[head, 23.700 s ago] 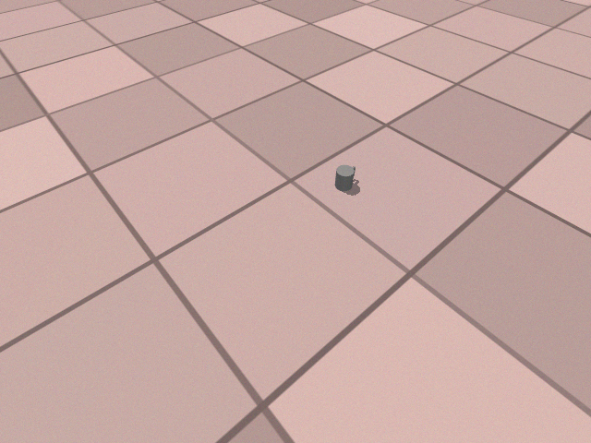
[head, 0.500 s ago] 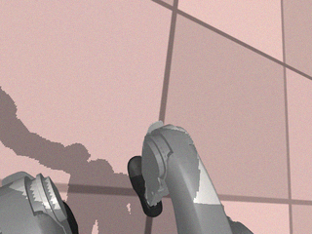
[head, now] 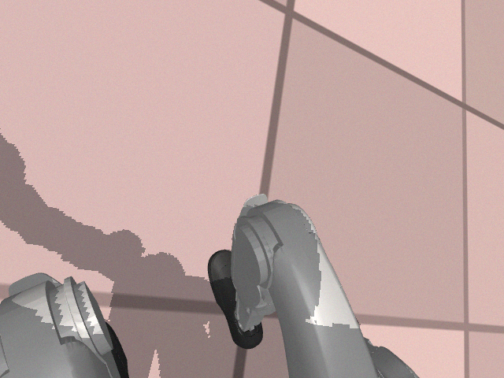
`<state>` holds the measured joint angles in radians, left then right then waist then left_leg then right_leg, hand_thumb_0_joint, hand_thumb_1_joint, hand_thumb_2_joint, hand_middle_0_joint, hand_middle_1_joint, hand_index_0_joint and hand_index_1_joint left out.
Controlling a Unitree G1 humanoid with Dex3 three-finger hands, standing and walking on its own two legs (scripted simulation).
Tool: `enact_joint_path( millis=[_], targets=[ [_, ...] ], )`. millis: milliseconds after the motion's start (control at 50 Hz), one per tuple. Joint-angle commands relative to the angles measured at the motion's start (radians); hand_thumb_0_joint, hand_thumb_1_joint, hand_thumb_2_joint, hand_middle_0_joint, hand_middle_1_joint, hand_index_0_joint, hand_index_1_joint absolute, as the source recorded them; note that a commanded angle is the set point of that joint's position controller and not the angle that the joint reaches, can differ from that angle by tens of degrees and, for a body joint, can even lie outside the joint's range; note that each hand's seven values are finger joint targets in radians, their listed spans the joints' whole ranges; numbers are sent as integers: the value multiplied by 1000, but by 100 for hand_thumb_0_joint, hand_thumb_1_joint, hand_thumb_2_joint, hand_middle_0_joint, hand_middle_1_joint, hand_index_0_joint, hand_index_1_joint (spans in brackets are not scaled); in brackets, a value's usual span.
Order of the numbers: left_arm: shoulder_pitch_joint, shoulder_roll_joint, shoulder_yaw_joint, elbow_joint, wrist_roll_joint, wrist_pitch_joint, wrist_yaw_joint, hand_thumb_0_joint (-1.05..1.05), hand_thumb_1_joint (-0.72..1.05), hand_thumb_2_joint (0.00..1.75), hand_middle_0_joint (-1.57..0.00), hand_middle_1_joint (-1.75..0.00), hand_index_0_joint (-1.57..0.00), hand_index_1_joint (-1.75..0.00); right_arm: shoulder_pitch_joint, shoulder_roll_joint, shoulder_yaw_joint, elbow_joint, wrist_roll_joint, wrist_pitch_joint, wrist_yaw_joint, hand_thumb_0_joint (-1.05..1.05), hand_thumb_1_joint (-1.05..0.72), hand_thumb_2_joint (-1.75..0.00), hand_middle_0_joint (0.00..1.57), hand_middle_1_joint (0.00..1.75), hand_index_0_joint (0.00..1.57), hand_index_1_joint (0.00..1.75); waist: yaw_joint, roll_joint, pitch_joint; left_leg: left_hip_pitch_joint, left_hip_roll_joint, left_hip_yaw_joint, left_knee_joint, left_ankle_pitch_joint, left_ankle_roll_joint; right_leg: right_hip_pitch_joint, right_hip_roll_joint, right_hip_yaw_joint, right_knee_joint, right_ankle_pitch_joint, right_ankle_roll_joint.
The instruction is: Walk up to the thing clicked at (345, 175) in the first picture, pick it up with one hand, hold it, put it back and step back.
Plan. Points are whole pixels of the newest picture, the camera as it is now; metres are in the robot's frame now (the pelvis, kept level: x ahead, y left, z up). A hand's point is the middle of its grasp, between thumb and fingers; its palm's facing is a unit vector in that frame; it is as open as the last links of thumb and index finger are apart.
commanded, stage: open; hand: left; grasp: from above
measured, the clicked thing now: out of the picture +0.50 +0.29 -0.26
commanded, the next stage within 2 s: withdraw in 0.20 s
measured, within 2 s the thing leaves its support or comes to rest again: neither
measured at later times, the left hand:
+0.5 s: hand out of the picture +0.48 +0.32 -0.21, palm faces -0.40 -0.12 -0.91, open 13.9 cm
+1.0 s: hand out of the picture +0.45 +0.33 -0.04, palm faces -0.49 -0.10 -0.86, open 14.0 cm
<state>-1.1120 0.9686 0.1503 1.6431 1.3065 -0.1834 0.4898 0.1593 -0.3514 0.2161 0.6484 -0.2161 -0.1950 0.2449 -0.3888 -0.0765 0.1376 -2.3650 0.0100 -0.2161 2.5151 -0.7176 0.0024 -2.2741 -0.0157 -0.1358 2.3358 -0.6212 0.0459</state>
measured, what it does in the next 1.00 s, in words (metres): rises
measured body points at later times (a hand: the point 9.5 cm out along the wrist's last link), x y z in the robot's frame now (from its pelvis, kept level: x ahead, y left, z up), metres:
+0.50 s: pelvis +0.00 +0.00 +0.00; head +0.27 +0.11 +0.34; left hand +0.50 +0.32 -0.16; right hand +0.02 -0.26 -0.06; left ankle +0.06 +0.12 -0.28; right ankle +0.12 -0.12 -0.28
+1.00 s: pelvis -0.01 -0.01 +0.08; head +0.21 +0.07 +0.46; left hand +0.47 +0.33 +0.01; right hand +0.10 -0.28 -0.03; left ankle +0.06 +0.12 -0.28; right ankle +0.12 -0.13 -0.28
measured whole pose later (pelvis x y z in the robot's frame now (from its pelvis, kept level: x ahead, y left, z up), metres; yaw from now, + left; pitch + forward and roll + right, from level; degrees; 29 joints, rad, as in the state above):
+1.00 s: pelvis -0.01 -0.01 +0.08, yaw +7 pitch +34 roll -7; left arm -1.02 0.74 -0.02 1.25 1.14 -0.15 0.07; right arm 0.16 -0.33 0.06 0.62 -0.08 0.01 0.12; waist -0.23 0.03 -0.08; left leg -2.18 0.01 -0.10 2.22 -0.65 0.01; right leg -2.13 -0.05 -0.06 2.13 -0.60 0.02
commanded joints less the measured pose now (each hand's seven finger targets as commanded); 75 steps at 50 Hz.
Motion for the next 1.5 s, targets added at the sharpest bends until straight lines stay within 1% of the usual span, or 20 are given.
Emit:
enact_joint_path(
  millis=[0, 160, 340, 400, 460, 480, 560, 640, 740, 760, 860, 880, 1020, 1180, 1260, 1300, 1340, 1400, 1440, 1480],
  targets=[
    [-259, 226, 9, -131, -11, -6, 29, 0, -49, 111, -9, -113, -8, -113, 242, -310, -105, 24, 6, 18, -10, 0, -90, -90, 20, 30, 20, 30, -42, 473, -691, 501, 10, 110, -255, 246, 11, 395, 58, -98, -195, 232, -74],
    [-277, 193, -29, -121, -11, -19, 28, 0, -47, 109, -9, -113, -9, -113, 239, -305, -98, 24, 7, 27, -15, 0, -90, -90, 20, 30, 20, 30, -51, 485, -673, 504, 10, 101, -268, 242, 6, 369, 60, -104, -188, 224, -75],
    [-278, 237, -8, -101, 7, -17, 48, 0, -55, 100, -6, -104, -7, -103, 237, -311, -94, 23, 8, 25, -26, 0, -91, -90, 20, 30, 20, 30, -45, 490, -667, 519, 12, 99, -271, 226, 7, 348, 59, -105, -184, 215, -72],
    [-312, 292, 37, -183, 15, -11, 63, 0, -56, 101, -6, -104, -7, -103, 244, -310, -101, 29, 1, 24, -23, 0, -91, -91, 20, 30, 20, 30, -18, 542, -732, 553, 10, 107, -279, 250, 3, 366, 58, -100, -183, 229, -76],
    [-302, 259, 27, -313, 2, 8, 50, 0, -58, 102, -6, -103, -6, -103, 227, -292, -120, 5, 13, 28, -20, 0, -92, -91, 20, 30, 20, 30, 17, 609, -842, 609, 7, 121, -292, 279, -2, 393, 56, -91, -185, 254, -82],
    [-272, 195, -20, -302, -14, 18, 33, 0, -58, 102, -6, -102, -6, -103, 221, -274, -124, 16, 24, 30, -16, 0, -92, -91, 20, 30, 20, 30, 25, 609, -856, 597, 8, 126, -296, 268, 1, 389, 57, -84, -184, 249, -85],
    [-216, 201, 20, -427, -50, 72, -12, 0, -57, 101, -7, -101, -6, -102, 253, -281, -191, 27, 55, 57, -13, 0, -91, -91, 20, 30, 20, 30, 82, 630, -918, 654, 1, 138, -342, 312, -7, 351, 41, -64, -188, 274, -92],
    [-235, 118, -29, -583, -100, 116, -104, 0, -57, 103, -7, -101, -6, -102, 255, -241, -226, 27, 101, 107, -23, 0, -92, -91, 20, 30, 20, 30, 117, 603, -1009, 699, -4, 157, -417, 303, 3, 402, 40, -28, -246, 270, -95],
    [-164, -60, -136, -516, -143, 142, -270, 0, -57, 103, -9, -100, -7, -102, 278, -197, -244, 31, 124, 174, -56, 0, -92, -91, 20, 30, 20, 30, 81, 404, -865, 610, -14, 170, -463, 252, 24, 452, 44, -8, -352, 221, -90],
    [-182, -35, -111, -567, -154, 132, -297, 0, -56, 103, -8, -100, -7, -102, 265, -207, -251, -2, 128, 182, -69, 0, -92, -91, 20, 30, 20, 30, 86, 359, -868, 585, -18, 171, -466, 245, 30, 475, 38, -2, -369, 215, -88],
    [-183, -104, -169, -532, -182, 77, -407, 0, -51, 100, -13, -97, -11, -99, 239, -196, -247, -24, 135, 210, -123, 0, -91, -91, 20, 30, 20, 30, 72, 234, -732, 524, -25, 176, -493, 165, 32, 461, 29, 16, -435, 114, -95],
    [-197, -72, -155, -541, -180, 61, -414, 0, -51, 100, -12, -98, -11, -100, 246, -192, -244, -17, 138, 212, -131, 0, -91, -91, 20, 30, 20, 30, 85, 219, -733, 523, -28, 177, -499, 154, 33, 464, 26, 21, -443, 99, -93],
    [-313, -16, -151, -490, -127, -28, -329, 0, -53, 102, -10, -100, -9, -101, 208, -163, -210, -16, 127, 210, -164, 0, -91, -90, 20, 30, 20, 30, 96, 293, -784, 536, -27, 189, -507, 92, 31, 450, 28, 36, -419, 49, -83],
    [-434, 3, -162, -263, -44, -27, -184, 0, -56, 103, -8, -102, -7, -103, 246, -193, -174, 22, 96, 176, -156, 0, -91, -90, 20, 30, 20, 30, 32, 339, -777, 525, -29, 173, -454, 118, 27, 371, 29, 0, -347, 85, -83],
    [-482, 117, -105, -226, 0, -22, -122, 0, -55, 101, -8, -103, -8, -103, 263, -220, -156, 15, 81, 151, -148, 0, -91, -90, 20, 30, 20, 30, 24, 432, -812, 581, -26, 158, -423, 161, 17, 332, 21, -18, -287, 133, -82],
    [-507, 173, -69, -248, 12, -15, -94, 0, -39, 97, -24, -87, -23, -87, 267, -223, -151, 7, 74, 144, -145, 0, -88, -89, 20, 30, 20, 30, 35, 481, -884, 608, -22, 165, -404, 188, 14, 356, 25, -21, -266, 154, -83],
    [-488, 175, -45, -229, 7, -2, -78, 0, -39, 94, -24, -87, -23, -87, 289, -231, -152, 7, 67, 132, -139, 0, -88, -89, 20, 30, 20, 30, 18, 520, -858, 605, -23, 161, -400, 201, 10, 335, 17, -29, -250, 168, -83],
    [-451, 218, -5, -309, -18, 23, -80, 0, -31, 93, -18, -79, -15, -80, 304, -241, -157, -9, 66, 121, -129, 0, -91, -90, 20, 30, 20, 30, 42, 562, -921, 626, -24, 165, -394, 219, 9, 355, 15, -30, -245, 181, -87],
    [-371, 229, 20, -401, -56, 50, -98, 0, -15, 92, -24, -64, -22, -66, 308, -241, -178, -20, 76, 122, -122, 0, -89, -90, 20, 30, 20, 30, 92, 593, -1056, 699, -21, 172, -407, 286, 4, 424, 15, -24, -242, 233, -92],
    [-318, 185, 21, -433, -110, 76, -134, 0, 1, 92, -24, -59, -22, -61, 331, -236, -196, -13, 85, 129, -110, 0, -89, -90, 20, 30, 20, 30, 89, 580, -1035, 687, -20, 177, -418, 308, 7, 447, 16, -19, -260, 251, -90]
  ],
)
